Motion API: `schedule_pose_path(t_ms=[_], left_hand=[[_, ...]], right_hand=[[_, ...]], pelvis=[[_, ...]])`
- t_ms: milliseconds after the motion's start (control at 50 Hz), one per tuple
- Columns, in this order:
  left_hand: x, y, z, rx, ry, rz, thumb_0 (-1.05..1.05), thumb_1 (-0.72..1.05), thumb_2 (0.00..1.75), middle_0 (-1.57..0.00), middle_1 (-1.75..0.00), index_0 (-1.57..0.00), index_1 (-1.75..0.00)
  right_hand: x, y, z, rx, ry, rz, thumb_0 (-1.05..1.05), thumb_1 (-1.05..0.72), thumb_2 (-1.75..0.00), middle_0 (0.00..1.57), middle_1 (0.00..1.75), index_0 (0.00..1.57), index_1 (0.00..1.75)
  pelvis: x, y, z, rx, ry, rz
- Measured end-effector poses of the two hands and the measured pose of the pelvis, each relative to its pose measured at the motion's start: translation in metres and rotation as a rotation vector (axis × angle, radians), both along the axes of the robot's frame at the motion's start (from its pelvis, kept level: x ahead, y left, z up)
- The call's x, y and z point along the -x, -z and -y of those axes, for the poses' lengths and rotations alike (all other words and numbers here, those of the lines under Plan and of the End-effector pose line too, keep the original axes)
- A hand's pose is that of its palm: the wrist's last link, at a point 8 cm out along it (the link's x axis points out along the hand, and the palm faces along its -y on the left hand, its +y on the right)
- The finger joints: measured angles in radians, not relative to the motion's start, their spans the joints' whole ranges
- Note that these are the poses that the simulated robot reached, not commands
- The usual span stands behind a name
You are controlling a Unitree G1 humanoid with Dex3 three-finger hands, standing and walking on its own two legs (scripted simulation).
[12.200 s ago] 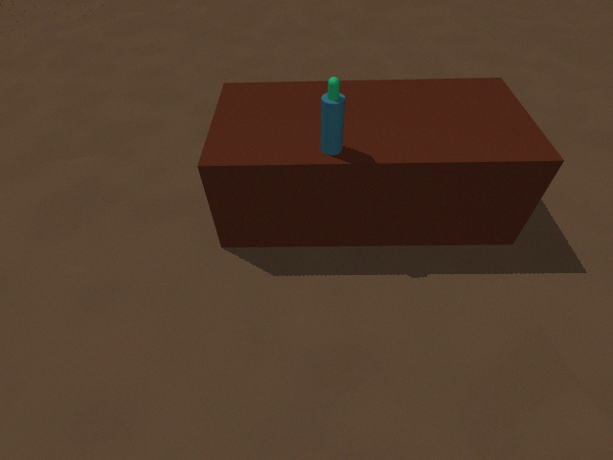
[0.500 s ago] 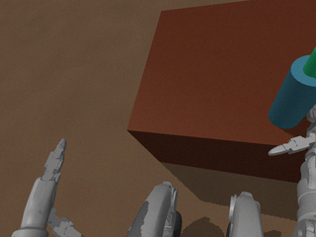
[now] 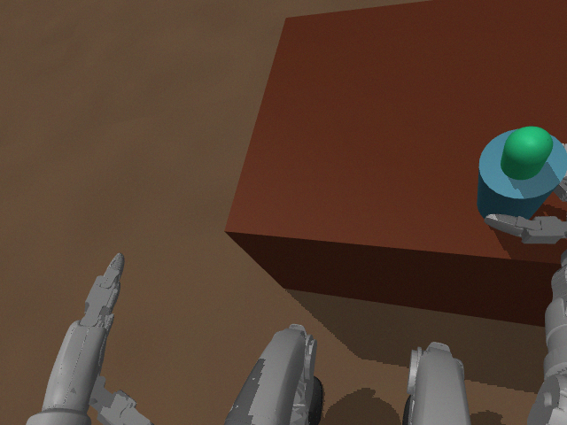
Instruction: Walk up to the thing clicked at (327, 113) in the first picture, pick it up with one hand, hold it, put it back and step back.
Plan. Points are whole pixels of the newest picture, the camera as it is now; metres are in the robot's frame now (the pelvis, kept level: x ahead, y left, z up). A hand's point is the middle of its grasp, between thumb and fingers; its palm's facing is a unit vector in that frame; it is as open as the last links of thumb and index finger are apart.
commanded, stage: close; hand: right
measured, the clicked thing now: (514, 179) +0.46 -0.19 +0.01
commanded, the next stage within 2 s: settle in 0.12 s
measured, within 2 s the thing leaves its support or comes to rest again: leaves its support in 0.38 s
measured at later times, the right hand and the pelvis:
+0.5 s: hand (539, 201) +0.45 -0.23 -0.02, palm faces +0.20 +0.98 +0.00, open 10.8 cm; pelvis +0.00 +0.00 +0.01, yaw +0 degrees
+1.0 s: hand (549, 185) +0.45 -0.22 +0.02, palm faces +0.21 +0.98 -0.01, open 10.8 cm; pelvis +0.01 +0.00 +0.05, yaw +0 degrees
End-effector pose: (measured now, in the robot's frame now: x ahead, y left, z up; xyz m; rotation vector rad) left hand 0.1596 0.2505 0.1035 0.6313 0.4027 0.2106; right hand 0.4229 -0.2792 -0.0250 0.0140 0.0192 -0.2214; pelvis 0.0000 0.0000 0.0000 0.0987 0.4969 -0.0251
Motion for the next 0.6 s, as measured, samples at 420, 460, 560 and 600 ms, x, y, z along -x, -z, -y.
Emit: schedule_pose_path(t_ms=[420,460,560,600], left_hand=[[-0.002,-0.008,-0.005,-0.013,-0.021,-0.003,-0.01,-0.52,0.04,-0.06,-0.04,-0.06,-0.04],[-0.003,-0.009,-0.006,-0.010,-0.026,-0.003,-0.01,-0.52,0.04,-0.06,-0.04,-0.06,-0.04],[-0.002,-0.007,-0.004,0.020,-0.037,-0.016,-0.01,-0.53,0.05,-0.06,-0.05,-0.06,-0.04],[-0.002,-0.004,-0.003,0.039,-0.044,-0.029,-0.01,-0.53,0.05,-0.06,-0.05,-0.06,-0.04]], right_hand=[[0.002,-0.001,-0.001,0.000,-0.003,-0.015,-0.06,0.58,-0.71,0.68,0.93,0.90,1.07],[0.003,-0.001,-0.002,0.001,-0.009,-0.027,-0.06,0.60,-0.74,0.68,0.96,0.90,1.10],[0.010,-0.003,-0.007,0.009,-0.030,-0.071,-0.06,0.61,-0.75,0.66,1.01,0.89,1.14],[0.014,-0.004,-0.009,0.001,-0.029,-0.089,-0.06,0.61,-0.74,0.66,1.03,0.88,1.16]], pelvis=[[-0.003,-0.005,0.000,0.001,-0.004,0.007],[-0.003,-0.007,0.000,0.001,-0.004,0.009],[-0.005,-0.015,0.000,0.003,-0.002,0.019],[-0.005,-0.019,0.000,0.003,-0.002,0.023]])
